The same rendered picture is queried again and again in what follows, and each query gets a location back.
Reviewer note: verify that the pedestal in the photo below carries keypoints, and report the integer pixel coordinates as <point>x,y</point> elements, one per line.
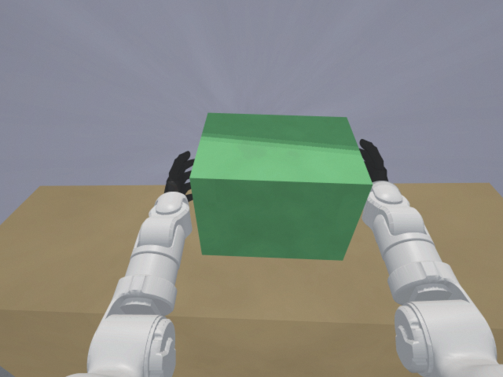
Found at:
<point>64,249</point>

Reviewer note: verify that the robot right hand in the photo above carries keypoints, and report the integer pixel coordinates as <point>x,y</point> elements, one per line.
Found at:
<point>373,161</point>

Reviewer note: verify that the robot right upper arm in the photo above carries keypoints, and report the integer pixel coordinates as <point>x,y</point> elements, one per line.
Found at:
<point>446,338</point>

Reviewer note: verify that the robot left upper arm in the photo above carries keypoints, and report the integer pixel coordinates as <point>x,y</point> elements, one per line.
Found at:
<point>133,346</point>

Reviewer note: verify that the robot left hand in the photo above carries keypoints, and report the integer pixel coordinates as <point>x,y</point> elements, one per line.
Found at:
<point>177,177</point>

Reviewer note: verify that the robot right forearm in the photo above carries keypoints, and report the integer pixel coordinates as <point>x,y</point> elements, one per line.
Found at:
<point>416,272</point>

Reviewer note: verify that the carton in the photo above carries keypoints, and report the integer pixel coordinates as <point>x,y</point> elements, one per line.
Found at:
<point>278,186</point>

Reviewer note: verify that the robot left forearm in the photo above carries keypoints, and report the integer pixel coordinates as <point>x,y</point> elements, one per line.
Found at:
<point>148,287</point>

